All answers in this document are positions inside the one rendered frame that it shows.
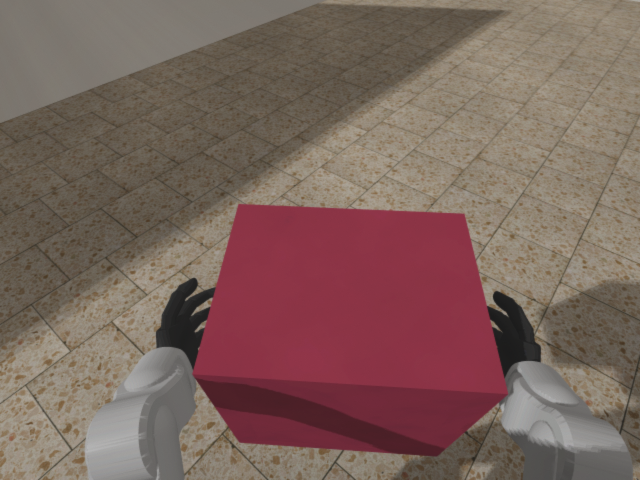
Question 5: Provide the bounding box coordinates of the carton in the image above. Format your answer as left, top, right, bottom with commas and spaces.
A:
192, 204, 508, 457

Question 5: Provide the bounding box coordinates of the left robot hand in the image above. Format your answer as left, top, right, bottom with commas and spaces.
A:
156, 278, 216, 369

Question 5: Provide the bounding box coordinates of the robot right forearm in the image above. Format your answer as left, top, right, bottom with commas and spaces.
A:
499, 361, 633, 480

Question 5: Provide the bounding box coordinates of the robot left forearm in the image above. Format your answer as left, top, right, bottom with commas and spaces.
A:
85, 347, 196, 480

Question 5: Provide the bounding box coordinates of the right robot hand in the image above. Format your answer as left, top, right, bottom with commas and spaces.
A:
487, 291, 541, 378

